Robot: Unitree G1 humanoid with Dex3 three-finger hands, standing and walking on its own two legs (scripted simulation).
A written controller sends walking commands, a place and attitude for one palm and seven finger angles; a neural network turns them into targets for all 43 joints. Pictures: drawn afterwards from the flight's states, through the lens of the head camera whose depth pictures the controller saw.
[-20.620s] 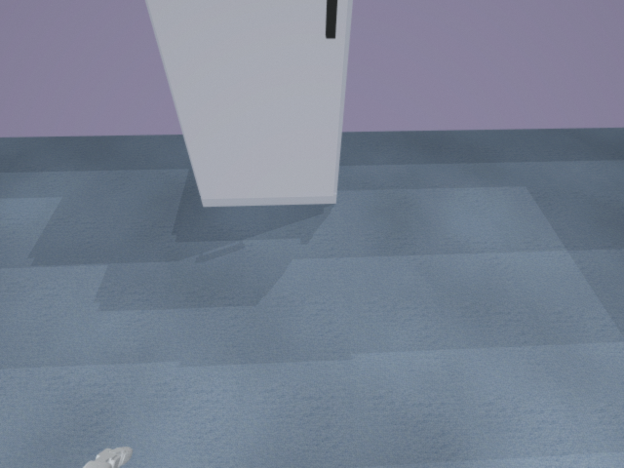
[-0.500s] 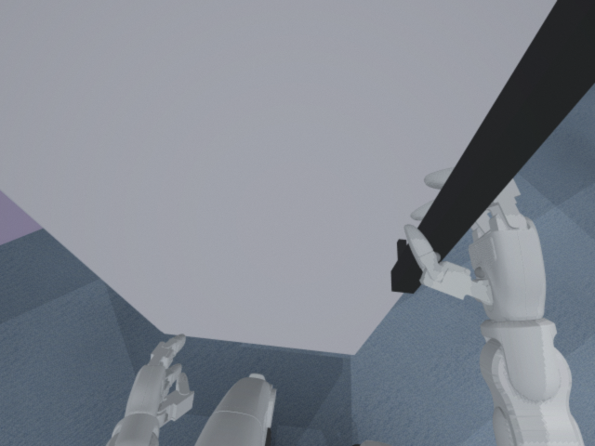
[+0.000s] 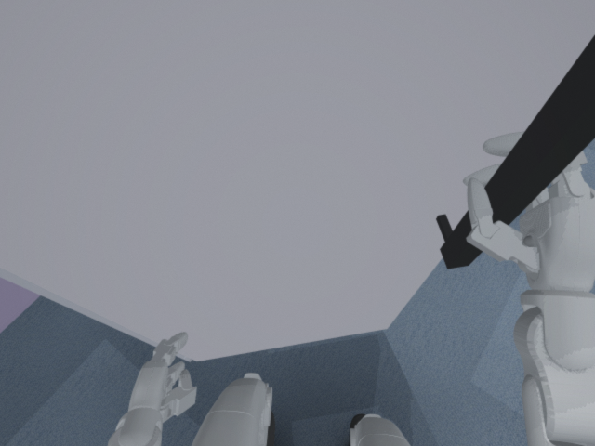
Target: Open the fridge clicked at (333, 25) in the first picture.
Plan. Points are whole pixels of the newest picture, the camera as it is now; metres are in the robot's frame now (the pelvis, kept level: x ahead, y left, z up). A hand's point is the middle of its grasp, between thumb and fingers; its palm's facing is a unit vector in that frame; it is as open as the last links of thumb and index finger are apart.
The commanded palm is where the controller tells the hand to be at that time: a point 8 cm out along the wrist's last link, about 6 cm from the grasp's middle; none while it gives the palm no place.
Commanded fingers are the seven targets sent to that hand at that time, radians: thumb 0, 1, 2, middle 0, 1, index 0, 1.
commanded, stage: walk backward, drawing the door open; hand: right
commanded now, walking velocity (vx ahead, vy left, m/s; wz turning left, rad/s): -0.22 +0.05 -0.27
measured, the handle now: (520, 142) +0.36 -0.17 +0.21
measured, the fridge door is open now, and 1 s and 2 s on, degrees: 45 72 84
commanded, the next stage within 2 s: stop walking and hold the door back in 1.28 s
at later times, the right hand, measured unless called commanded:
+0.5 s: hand (510, 344) +0.21 -0.15 +0.15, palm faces +0.42 +0.89 -0.19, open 6.9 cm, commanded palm +0.16 -0.19 +0.16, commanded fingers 0.00 -0.90 -0.90 0.45 1.40 0.45 1.40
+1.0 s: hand out of the picture +0.08 -0.12 +0.16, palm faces +0.60 +0.76 -0.24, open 6.5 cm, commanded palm +0.02 -0.14 +0.16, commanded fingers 0.00 -0.90 -0.90 0.45 1.40 0.45 1.40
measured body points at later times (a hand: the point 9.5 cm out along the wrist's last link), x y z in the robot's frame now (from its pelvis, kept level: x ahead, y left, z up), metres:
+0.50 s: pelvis -0.05 +0.10 -0.01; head +0.00 +0.06 +0.43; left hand +0.17 +0.30 -0.09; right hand +0.18 -0.20 +0.16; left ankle +0.00 +0.24 -0.70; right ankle -0.04 +0.03 -0.74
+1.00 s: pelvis -0.13 +0.19 +0.00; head -0.09 +0.17 +0.45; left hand +0.11 +0.36 -0.09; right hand +0.04 -0.16 +0.17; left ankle -0.10 +0.31 -0.74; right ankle -0.15 +0.09 -0.69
